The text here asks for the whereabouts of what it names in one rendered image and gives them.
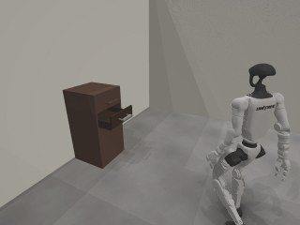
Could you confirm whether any robot left forearm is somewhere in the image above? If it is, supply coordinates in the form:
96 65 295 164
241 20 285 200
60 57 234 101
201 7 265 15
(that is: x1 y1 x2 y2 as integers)
214 127 235 157

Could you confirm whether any robot left thigh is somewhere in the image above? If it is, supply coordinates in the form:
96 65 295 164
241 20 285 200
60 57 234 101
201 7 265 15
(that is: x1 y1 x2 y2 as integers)
212 148 244 188

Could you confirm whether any right robot upper arm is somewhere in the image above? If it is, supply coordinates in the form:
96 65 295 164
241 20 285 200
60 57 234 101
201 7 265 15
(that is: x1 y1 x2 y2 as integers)
269 93 290 132

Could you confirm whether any right robot shin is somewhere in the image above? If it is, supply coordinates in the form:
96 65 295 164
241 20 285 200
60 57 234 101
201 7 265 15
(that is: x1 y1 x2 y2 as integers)
232 170 246 208

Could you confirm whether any drawer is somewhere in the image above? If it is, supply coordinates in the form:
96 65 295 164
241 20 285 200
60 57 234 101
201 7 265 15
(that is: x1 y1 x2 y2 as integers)
97 105 133 130

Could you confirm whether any handle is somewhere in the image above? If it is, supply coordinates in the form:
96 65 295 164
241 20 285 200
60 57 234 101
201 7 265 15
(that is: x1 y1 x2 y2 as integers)
119 114 132 122
108 99 118 105

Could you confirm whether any robot left hand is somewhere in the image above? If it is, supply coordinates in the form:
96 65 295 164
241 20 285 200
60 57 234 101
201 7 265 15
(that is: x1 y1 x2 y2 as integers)
206 151 220 169

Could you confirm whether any robot right hand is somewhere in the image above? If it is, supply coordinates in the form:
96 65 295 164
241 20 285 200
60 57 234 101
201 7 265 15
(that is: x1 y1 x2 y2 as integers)
274 157 291 182

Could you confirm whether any left robot upper arm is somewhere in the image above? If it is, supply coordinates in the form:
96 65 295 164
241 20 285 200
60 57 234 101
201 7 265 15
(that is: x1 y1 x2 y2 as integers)
230 97 249 138

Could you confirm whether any cabinet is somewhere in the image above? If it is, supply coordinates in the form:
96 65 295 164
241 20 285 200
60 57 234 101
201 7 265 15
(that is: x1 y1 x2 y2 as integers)
63 82 125 169

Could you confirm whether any robot right forearm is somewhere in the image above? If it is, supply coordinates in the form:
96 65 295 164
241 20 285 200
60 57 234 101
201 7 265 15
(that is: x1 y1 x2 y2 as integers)
277 128 291 159

